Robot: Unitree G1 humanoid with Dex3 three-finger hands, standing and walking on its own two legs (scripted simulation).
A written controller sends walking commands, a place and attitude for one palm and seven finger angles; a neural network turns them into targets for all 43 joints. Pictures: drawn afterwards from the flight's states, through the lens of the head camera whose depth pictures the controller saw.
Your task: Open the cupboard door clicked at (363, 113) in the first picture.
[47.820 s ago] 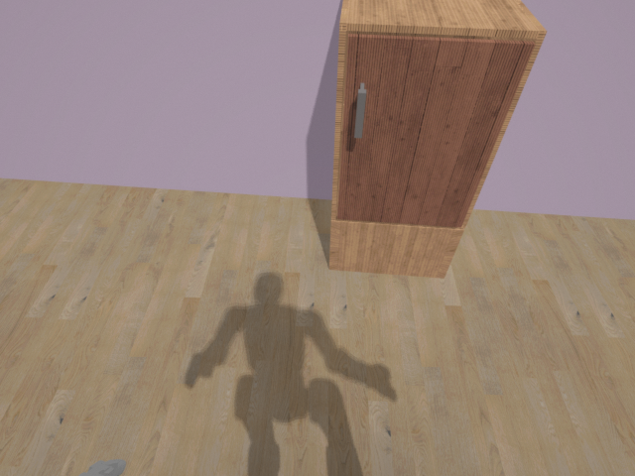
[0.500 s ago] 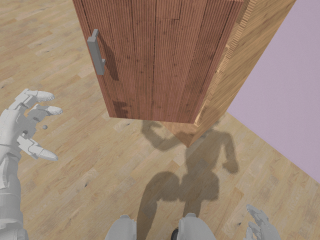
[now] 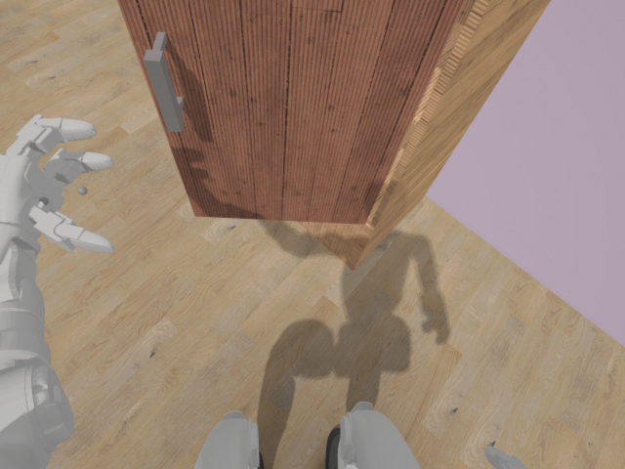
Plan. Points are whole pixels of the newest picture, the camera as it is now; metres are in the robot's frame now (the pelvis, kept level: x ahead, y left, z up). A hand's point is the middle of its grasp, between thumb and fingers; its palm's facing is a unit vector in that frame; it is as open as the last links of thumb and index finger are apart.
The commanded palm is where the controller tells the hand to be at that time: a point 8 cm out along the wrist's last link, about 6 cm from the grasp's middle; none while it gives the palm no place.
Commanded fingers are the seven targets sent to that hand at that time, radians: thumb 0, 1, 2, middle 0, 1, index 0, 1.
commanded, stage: move the hooked fingers beside the handle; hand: left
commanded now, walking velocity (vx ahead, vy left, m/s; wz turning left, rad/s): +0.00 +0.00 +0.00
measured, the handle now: (168, 84) +0.62 +0.20 +0.05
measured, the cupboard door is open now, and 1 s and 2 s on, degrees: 43 43 43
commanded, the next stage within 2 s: slide the fingers in behind the handle in 1.52 s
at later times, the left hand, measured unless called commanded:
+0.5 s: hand (106, 133) +0.52 +0.26 +0.06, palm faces -0.03 -1.00 +0.00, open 14.0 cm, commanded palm +0.51 +0.29 +0.05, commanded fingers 0.00 -0.50 0.30 -0.30 -1.20 -0.30 -1.20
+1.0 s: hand (115, 112) +0.57 +0.26 +0.04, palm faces -0.02 -1.00 -0.02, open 14.0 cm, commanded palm +0.55 +0.29 +0.05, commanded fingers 0.00 -0.50 0.30 -0.30 -1.20 -0.30 -1.20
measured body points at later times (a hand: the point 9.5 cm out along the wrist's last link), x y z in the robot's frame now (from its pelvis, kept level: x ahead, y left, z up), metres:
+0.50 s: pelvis +0.00 +0.00 -0.02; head +0.16 +0.04 +0.40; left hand +0.51 +0.31 +0.06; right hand +0.00 -0.27 -0.11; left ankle +0.00 +0.09 -0.66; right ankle +0.04 -0.13 -0.66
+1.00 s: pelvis +0.01 +0.00 -0.02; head +0.21 +0.04 +0.38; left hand +0.56 +0.32 +0.05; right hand -0.04 -0.25 -0.11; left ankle +0.00 +0.09 -0.66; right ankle +0.04 -0.13 -0.66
